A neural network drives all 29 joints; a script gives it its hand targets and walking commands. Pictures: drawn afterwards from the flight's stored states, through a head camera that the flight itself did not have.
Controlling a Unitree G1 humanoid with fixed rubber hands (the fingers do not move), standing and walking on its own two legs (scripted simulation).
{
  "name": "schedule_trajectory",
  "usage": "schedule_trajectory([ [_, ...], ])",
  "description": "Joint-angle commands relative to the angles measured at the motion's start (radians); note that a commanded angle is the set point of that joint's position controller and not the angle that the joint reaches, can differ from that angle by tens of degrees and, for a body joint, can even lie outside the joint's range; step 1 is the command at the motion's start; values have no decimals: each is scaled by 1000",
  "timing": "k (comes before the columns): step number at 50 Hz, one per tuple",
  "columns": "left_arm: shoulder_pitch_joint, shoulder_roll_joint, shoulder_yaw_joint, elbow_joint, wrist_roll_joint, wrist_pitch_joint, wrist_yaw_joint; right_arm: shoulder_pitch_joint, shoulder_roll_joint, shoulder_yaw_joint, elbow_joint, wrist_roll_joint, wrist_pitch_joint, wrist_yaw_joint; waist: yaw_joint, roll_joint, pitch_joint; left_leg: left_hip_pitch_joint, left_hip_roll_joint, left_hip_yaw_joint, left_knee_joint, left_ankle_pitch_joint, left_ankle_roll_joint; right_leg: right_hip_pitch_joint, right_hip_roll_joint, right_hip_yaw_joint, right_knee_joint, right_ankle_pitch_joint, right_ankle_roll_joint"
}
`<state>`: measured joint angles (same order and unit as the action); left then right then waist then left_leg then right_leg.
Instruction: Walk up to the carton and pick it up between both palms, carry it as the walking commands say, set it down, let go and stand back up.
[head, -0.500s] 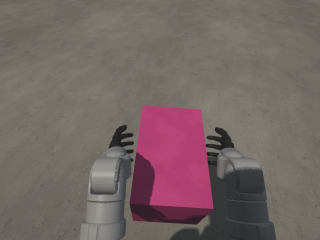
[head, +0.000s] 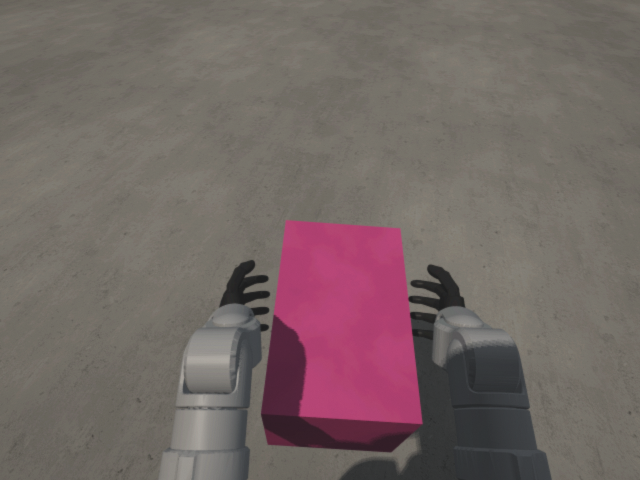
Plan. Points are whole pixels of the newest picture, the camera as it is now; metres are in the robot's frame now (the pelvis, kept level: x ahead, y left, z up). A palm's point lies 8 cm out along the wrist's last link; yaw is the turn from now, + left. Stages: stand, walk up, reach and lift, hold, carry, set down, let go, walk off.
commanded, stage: carry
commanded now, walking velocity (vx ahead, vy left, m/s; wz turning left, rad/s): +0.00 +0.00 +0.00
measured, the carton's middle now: (336, 332) +0.34 +0.00 -0.01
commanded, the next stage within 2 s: hold in 0.74 s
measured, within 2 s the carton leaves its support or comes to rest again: neither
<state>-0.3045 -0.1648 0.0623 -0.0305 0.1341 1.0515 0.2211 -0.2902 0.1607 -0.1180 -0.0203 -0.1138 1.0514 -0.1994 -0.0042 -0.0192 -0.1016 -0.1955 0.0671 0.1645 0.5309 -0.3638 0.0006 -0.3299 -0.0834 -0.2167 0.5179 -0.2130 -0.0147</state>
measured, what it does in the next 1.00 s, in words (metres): stands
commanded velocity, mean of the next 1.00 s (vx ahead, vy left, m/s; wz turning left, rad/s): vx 0.00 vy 0.00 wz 0.00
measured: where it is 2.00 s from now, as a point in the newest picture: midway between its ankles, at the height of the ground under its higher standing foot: outside the picture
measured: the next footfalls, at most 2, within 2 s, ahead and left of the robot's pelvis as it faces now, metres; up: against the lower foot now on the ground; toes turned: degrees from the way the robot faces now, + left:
none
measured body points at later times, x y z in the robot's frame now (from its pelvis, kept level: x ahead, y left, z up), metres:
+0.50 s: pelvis +0.00 +0.01 +0.00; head -0.02 +0.03 +0.45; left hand +0.31 +0.13 +0.06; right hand +0.30 -0.13 +0.05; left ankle -0.05 +0.10 -0.73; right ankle +0.04 -0.11 -0.73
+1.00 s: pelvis -0.03 +0.00 +0.01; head -0.06 -0.01 +0.46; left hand +0.26 +0.13 +0.04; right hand +0.26 -0.14 +0.04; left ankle -0.05 +0.12 -0.73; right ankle +0.03 -0.14 -0.73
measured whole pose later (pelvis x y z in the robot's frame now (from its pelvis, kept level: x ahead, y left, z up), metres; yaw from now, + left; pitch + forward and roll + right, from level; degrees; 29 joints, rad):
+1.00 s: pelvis -0.03 +0.00 +0.01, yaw +6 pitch -6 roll -1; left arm -0.22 -0.14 0.06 0.27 0.20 0.71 0.06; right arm -0.20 0.14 -0.14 0.19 -0.24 0.77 -0.06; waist -0.07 0.01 0.02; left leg -0.04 -0.03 -0.15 0.40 -0.25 0.00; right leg -0.11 -0.01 0.06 0.34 -0.12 0.04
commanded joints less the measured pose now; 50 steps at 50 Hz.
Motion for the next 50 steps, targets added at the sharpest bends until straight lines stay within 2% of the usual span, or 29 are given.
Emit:
schedule_trajectory([
  [1, -324, -896, -338, 28, -206, -64, -199, -324, 877, 374, 10, 196, -67, 207, 0, 9, -296, 22, 97, -107, -66, 288, 21, 174, -97, 118, -47, 259, 3],
  [2, -339, -923, -370, -60, -245, -78, -203, -364, 900, 414, -96, 231, -81, 205, 1, -36, -289, 13, 99, -107, -62, 281, 19, 180, -92, 123, -51, 255, 7],
  [4, -413, -980, -453, -265, -321, -90, -191, -384, 951, 470, -263, 296, -87, 200, -2, 30, -302, 54, 98, -102, -60, 325, 18, 150, -100, 126, -33, 269, 2],
  [5, -359, -899, -367, -81, -248, -82, -187, -316, 888, 393, -64, 229, -82, 197, -1, 33, -308, 49, 101, -109, -53, 367, 27, 157, -90, 118, -27, 283, 4],
  [8, -351, -896, -391, -108, -242, -109, -192, -347, 878, 415, -114, 235, -112, 208, 1, 62, -286, 51, 100, -97, -34, 485, 16, 155, -86, 112, -5, 336, 4],
  [9, -305, -877, -349, 86, -173, -120, -217, -291, 855, 370, 74, 160, -121, 233, -2, 40, -273, 51, 106, -105, -44, 465, 18, 142, -71, 99, 6, 299, 10],
  [10, -329, -941, -423, -75, -243, -125, -223, -356, 918, 453, -117, 237, -132, 236, -2, 50, -279, 64, 103, -104, -56, 411, 21, 131, -76, 102, -16, 253, 14],
  [11, -361, -967, -444, -147, -277, -125, -217, -353, 938, 456, -158, 253, -129, 228, -3, 37, -308, 64, 100, -117, -49, 397, 32, 144, -81, 116, -26, 263, 5],
  [12, -336, -891, -362, 13, -202, -139, -223, -353, 883, 398, 3, 195, -140, 237, -2, 7, -310, 78, 103, -99, -31, 414, 24, 147, -72, 116, -15, 305, 5],
  [14, -388, -952, -440, -213, -296, -137, -206, -406, 926, 478, -251, 285, -140, 215, -1, 4, -303, 31, 101, -109, -49, 365, 26, 166, -84, 127, -21, 296, 2],
  [16, -296, -856, -374, 1, -197, -128, -207, -253, 850, 386, 23, 176, -128, 222, -3, 29, -312, 69, 104, -99, -39, 436, 28, 156, -82, 111, -14, 324, 5],
  [17, -308, -888, -410, -74, -225, -139, -214, -329, 869, 432, -99, 219, -145, 228, -1, 27, -306, 54, 105, -109, -51, 433, 27, 154, -80, 112, -16, 294, 2],
  [18, -260, -852, -349, 153, -143, -157, -239, -246, 833, 367, 137, 126, -158, 254, -3, 14, -296, 70, 110, -116, -62, 434, 16, 142, -68, 107, -4, 250, 5],
  [19, -395, -999, -524, -198, -317, -165, -228, -406, 966, 518, -213, 297, -173, 244, -4, 73, -301, 86, 111, -108, -56, 468, 20, 130, -80, 104, -14, 270, 6],
  [21, -324, -894, -388, 104, -166, -183, -256, -297, 877, 396, 95, 150, -185, 275, -4, 40, -281, 86, 116, -109, -54, 460, 18, 126, -62, 95, -7, 254, 11],
  [23, -421, -955, -472, -167, -286, -190, -241, -384, 938, 468, -165, 257, -194, 256, -4, 16, -306, 68, 110, -109, -54, 412, 26, 149, -64, 110, -12, 255, 8],
  [27, -320, -892, -403, 45, -190, -196, -253, -328, 873, 424, 12, 181, -200, 270, -2, 24, -301, 59, 114, -117, -50, 450, 26, 146, -65, 102, -14, 262, 9],
  [33, -345, -925, -431, -58, -239, -204, -246, -379, 904, 466, -107, 238, -209, 262, 0, 15, -289, 33, 101, -98, -54, 335, 22, 144, -72, 122, -27, 243, 4],
  [34, -304, -883, -385, 143, -156, -205, -266, -286, 866, 407, 134, 144, -203, 282, -3, 38, -271, 34, 101, -98, -68, 337, 24, 136, -74, 130, -21, 253, 5],
  [35, -362, -929, -461, -41, -230, -220, -269, -349, 921, 473, -42, 214, -219, 284, -4, 25, -273, 38, 104, -109, -71, 295, 25, 130, -74, 131, -32, 218, 4],
  [37, -328, -902, -407, 114, -167, -224, -281, -339, 904, 439, 105, 163, -224, 295, -2, 17, -262, 28, 98, -89, -67, 242, 25, 136, -72, 126, -45, 193, 15],
  [38, 2, -885, -309, 401, -22, -273, -297, -98, 768, 383, 318, 57, -248, 311, 0, 117, 38, -33, -112, -275, -174, 524, -5, 451, 142, 295, -129, 305, -8],
  [39, -154, -868, -374, 240, -76, -354, -316, -188, 769, 476, 158, 106, -335, 331, -42, 91, -73, 11, -92, -309, -156, 630, -9, 449, 143, 327, -130, 343, 18],
  [41, -281, -1012, -554, 71, -135, -389, -341, -303, 900, 593, -9, 185, -382, 369, -48, 100, -243, 168, -97, -326, -128, 929, -27, 465, 165, 330, -120, 609, 51],
  [42, -313, -1006, -577, 2, -144, -412, -341, -370, 937, 624, -46, 219, -396, 387, -32, 86, -369, 190, -89, -350, -122, 937, -25, 495, 168, 332, -106, 588, 62],
  [45, -398, -1065, -624, 23, -201, -414, -370, -432, 967, 649, -65, 232, -369, 403, -77, -2, -356, 165, -116, -349, -165, 668, -9, 502, 179, 303, -125, 481, 37],
  [46, -374, -1052, -531, 146, -232, -411, -389, -350, 947, 530, -14, 138, -364, 374, -119, -22, -233, 127, -147, -310, -188, 459, 12, 414, 180, 247, -154, 372, 21],
  [47, -346, -1060, -549, 143, -240, -409, -401, -283, 970, 516, 18, 123, -350, 371, -131, -32, -201, 117, -149, -313, -190, 450, 11, 417, 183, 258, -159, 387, 16],
  [50, -427, -994, -426, 249, -141, -421, -407, -352, 976, 450, 200, 95, -347, 394, -68, 55, -81, 57, -149, -303, -215, 214, 7, 373, 157, 266, -172, 174, 12],
])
